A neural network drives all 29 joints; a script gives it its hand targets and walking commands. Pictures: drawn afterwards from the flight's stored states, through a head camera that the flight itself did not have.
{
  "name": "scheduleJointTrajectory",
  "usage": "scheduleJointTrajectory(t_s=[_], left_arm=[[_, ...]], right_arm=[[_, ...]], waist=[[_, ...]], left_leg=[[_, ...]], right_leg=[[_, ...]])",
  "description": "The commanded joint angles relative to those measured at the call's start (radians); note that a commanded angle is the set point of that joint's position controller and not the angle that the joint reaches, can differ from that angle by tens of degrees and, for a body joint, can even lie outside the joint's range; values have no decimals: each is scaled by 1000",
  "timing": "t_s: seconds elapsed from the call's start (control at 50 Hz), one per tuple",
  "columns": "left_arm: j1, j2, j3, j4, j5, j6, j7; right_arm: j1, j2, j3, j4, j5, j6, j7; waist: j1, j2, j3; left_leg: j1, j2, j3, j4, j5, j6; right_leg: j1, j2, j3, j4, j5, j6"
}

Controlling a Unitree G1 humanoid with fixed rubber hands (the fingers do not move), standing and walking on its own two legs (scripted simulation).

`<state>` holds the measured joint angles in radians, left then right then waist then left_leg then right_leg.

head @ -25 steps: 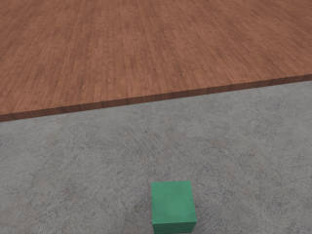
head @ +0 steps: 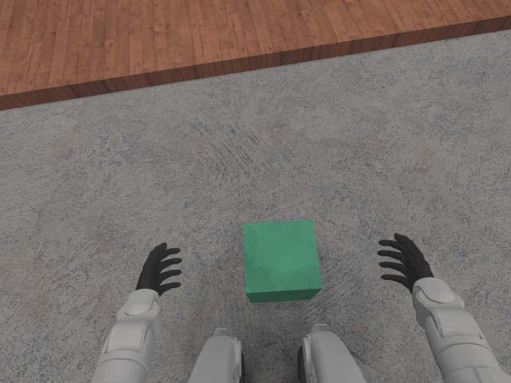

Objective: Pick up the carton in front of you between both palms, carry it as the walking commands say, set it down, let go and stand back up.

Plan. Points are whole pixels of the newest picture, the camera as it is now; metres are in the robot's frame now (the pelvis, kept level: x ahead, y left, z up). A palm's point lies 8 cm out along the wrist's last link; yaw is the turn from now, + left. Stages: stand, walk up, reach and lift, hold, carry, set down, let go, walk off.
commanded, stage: reach and lift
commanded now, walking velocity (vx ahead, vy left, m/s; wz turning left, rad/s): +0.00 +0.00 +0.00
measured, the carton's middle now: (279, 264) +0.42 -0.04 -0.57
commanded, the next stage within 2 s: none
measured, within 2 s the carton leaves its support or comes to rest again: neither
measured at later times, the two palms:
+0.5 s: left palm (189, 216) +0.44 +0.16 -0.16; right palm (379, 203) +0.45 -0.23 -0.15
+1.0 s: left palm (209, 254) +0.42 +0.16 -0.40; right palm (352, 247) +0.42 -0.23 -0.40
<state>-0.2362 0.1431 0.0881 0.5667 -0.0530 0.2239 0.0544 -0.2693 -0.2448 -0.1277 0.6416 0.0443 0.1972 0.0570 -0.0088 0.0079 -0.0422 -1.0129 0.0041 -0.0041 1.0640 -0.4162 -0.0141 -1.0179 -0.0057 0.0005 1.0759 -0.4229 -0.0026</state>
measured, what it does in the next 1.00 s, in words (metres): lowers itself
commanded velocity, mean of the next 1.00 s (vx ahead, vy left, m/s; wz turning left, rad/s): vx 0.00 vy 0.00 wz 0.00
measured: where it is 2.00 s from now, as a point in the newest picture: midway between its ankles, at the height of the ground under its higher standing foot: outside the picture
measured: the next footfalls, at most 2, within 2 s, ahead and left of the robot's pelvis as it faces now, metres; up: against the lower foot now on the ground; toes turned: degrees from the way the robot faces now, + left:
none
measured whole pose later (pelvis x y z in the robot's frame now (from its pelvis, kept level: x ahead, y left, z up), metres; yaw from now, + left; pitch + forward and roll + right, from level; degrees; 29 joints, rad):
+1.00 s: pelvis -0.06 +0.01 -0.24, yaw +1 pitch +47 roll +1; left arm -1.03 0.21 0.13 0.81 -0.16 0.05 0.17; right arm -1.08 -0.38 -0.16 0.94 0.17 0.02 -0.02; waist -0.02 0.03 0.04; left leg -2.18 -0.05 -0.02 1.89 -0.52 -0.03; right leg -2.19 0.03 0.04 1.90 -0.52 0.03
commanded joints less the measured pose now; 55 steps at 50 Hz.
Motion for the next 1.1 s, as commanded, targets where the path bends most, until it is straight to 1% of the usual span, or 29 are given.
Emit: scheduleJointTrajectory(t_s=[0.0, 0.08, 0.16, 0.24, 0.3, 0.36, 0.42, 0.5, 0.58, 0.66, 0.76, 0.8, 0.84, 0.94, 1.02, 1.08], left_arm=[[-228, 55, 36, -52, -13, 8, 18], [-416, 53, 83, 18, 5, 3, 32], [-602, 64, 130, 70, 27, -30, 47], [-783, 88, 161, 106, 29, -67, 62], [-868, 97, 175, 130, 29, -86, 69], [-877, 96, 188, 144, 39, -105, 66], [-863, 83, 206, 168, 58, -134, 53], [-849, 62, 226, 199, 78, -175, 38], [-817, 46, 227, 230, 84, -202, 35], [-805, 46, 199, 234, 65, -222, 45], [-841, 81, 127, 165, -2, -227, 75], [-865, 102, 97, 134, -35, -222, 89], [-893, 118, 73, 117, -65, -214, 101], [-997, 144, 47, 122, -112, -189, 120], [-1089, 163, 48, 202, -130, -171, 126], [-1153, 176, 46, 284, -141, -174, 125]], right_arm=[[-246, -108, -38, -39, 11, 6, -2], [-446, -116, -75, 43, -3, 1, -4], [-646, -135, -116, 111, -22, -33, -10], [-833, -166, -138, 167, -24, -71, -18], [-925, -179, -142, 201, -21, -89, -22], [-945, -179, -148, 214, -29, -105, -21], [-936, -161, -167, 224, -48, -130, -16], [-913, -127, -195, 242, -74, -163, -14], [-863, -105, -203, 269, -81, -185, -19], [-840, -117, -189, 270, -58, -207, -33], [-875, -192, -137, 203, 11, -224, -54], [-900, -223, -108, 176, 49, -223, -61], [-928, -243, -83, 167, 85, -218, -67], [-1033, -276, -41, 180, 137, -199, -76], [-1121, -294, -25, 254, 152, -183, -85], [-1180, -297, -9, 329, 158, -183, -93]], waist=[[-6, -27, -479], [-6, -39, -547], [-7, -44, -628], [-9, -39, -716], [-9, -36, -817], [-6, -41, -939], [-6, -53, -948], [-11, -56, -896], [-13, -45, -875], [-15, -33, -903], [-30, -16, -1060], [-35, -12, -1123], [-36, -9, -1142], [-34, -12, -1095], [-34, -21, -972], [-34, -21, -877]], left_leg=[[146, -46, 20, -80, 189, -24], [50, -56, 30, -52, 133, -29], [-28, -67, 38, -26, 108, -32], [-80, -72, 44, -1, 91, -35], [-91, -75, 48, 12, 104, -35], [-89, -82, 54, 13, 167, -35], [-161, -87, 53, 25, 220, -34], [-294, -84, 45, 80, 263, -38], [-416, -82, 44, 187, 290, -44], [-503, -81, 41, 323, 328, -46], [-479, -82, 36, 497, 404, -50], [-449, -83, 36, 558, 412, -52], [-441, -82, 39, 612, 384, -52], [-491, -72, 46, 704, 219, -49], [-585, -61, 45, 754, 54, -42], [-651, -51, 41, 794, -19, -38]], right_leg=[[174, 41, -15, -97, 202, 19], [126, 44, -9, -78, 171, 23], [82, 47, -3, -62, 159, 26], [39, 48, 1, -46, 140, 24], [41, 50, 0, -34, 161, 23], [85, 54, -1, -25, 253, 25], [73, 55, 5, -2, 339, 27], [-27, 50, 17, 61, 411, 30], [-165, 49, 24, 167, 446, 33], [-304, 49, 28, 300, 467, 37], [-394, 52, 9, 469, 487, 42], [-423, 51, -4, 528, 465, 47], [-467, 49, -16, 578, 412, 48], [-560, 35, -37, 668, 223, 42], [-641, 19, -41, 721, 65, 34], [-691, 7, -30, 760, -7, 27]])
